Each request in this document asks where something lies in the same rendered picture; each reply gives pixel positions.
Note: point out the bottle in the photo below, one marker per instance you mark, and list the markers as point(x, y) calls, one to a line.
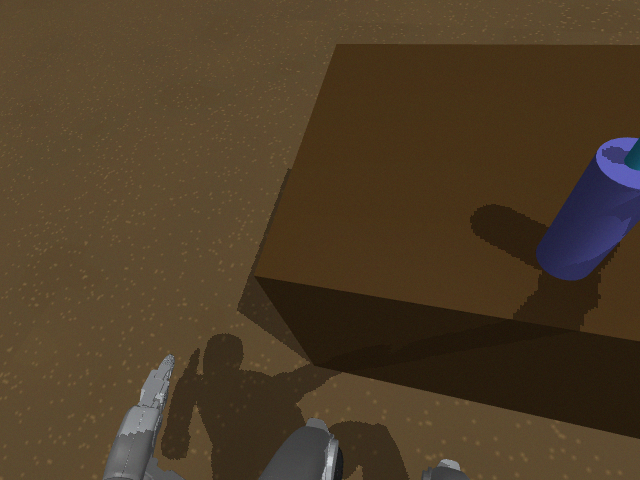
point(601, 209)

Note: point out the left robot hand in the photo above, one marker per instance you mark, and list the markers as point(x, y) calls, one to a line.
point(131, 455)

